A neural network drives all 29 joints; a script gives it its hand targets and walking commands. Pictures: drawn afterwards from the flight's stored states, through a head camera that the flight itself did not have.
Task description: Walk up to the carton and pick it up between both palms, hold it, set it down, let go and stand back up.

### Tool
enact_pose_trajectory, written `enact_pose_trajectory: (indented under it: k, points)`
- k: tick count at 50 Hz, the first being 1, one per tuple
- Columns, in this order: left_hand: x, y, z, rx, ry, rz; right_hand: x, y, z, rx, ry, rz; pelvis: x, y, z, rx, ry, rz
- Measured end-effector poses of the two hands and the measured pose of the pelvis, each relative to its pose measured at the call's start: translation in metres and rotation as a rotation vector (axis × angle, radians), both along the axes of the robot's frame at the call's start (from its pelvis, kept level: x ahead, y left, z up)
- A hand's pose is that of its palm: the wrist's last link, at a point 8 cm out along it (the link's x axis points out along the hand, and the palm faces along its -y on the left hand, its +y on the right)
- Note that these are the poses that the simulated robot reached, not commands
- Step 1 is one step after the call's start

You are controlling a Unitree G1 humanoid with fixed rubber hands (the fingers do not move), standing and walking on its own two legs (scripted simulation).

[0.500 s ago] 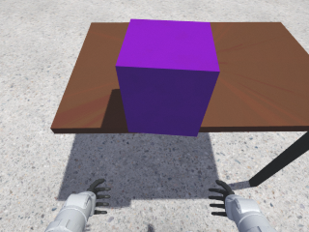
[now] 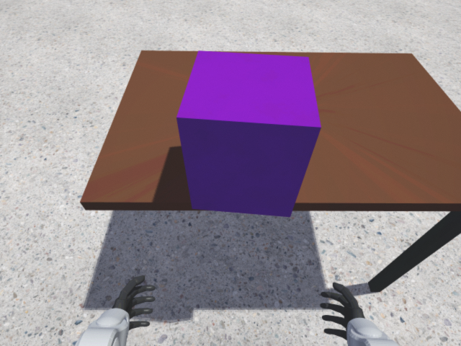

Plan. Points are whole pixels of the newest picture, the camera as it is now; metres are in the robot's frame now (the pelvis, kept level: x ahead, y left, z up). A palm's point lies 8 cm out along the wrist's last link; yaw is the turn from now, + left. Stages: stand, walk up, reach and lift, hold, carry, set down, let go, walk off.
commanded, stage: reach and lift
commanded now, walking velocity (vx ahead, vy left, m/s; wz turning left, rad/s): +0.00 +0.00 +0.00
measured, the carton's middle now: (246, 137) +0.48 -0.01 +0.08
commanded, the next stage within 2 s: none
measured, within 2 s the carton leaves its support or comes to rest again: neither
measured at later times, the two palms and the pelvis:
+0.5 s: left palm (110, 323) +0.16 +0.21 -0.04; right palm (371, 335) +0.15 -0.21 -0.03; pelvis -0.01 +0.00 +0.00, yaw +1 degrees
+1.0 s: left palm (114, 271) +0.23 +0.20 +0.02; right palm (371, 287) +0.21 -0.20 +0.03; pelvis +0.02 +0.00 +0.01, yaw +1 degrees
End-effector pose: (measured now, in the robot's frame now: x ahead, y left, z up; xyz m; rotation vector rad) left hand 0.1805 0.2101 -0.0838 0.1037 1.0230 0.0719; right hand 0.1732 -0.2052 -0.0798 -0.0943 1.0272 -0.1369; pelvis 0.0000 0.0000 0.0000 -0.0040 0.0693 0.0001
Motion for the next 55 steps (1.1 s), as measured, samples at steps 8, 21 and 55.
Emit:
enact_pose_trajectory:
  k: [8, 21, 55]
  points:
    - [-0.029, 0.008, 0.012, 0.013, -0.048, 0.017, -0.026, 0.002, 0.01, -0.006, -0.057, -0.014, -0.003, 0.001, 0.003, 0.001, -0.033, 0.003]
    - [-0.027, 0.003, 0.037, 0.001, -0.204, 0.007, -0.027, -0.004, 0.039, -0.015, -0.216, -0.03, -0.008, 0.0, 0.003, 0.002, -0.055, 0.012]
    - [0.055, -0.007, 0.117, -0.061, -0.593, -0.026, 0.045, 0.001, 0.118, 0.008, -0.585, -0.025, 0.018, 0.007, 0.005, -0.001, -0.052, 0.01]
